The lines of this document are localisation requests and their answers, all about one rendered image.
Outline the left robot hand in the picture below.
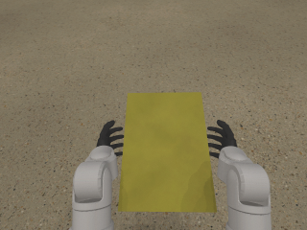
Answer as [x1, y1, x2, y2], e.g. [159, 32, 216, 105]
[96, 120, 124, 156]

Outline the robot right forearm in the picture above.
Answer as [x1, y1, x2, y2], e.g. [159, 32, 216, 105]
[217, 146, 272, 230]

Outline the robot left forearm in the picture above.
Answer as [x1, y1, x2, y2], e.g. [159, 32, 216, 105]
[68, 145, 119, 230]

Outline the right robot hand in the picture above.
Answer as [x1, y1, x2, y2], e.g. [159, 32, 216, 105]
[207, 120, 237, 159]

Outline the carton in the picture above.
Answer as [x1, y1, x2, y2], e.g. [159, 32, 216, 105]
[118, 92, 217, 213]

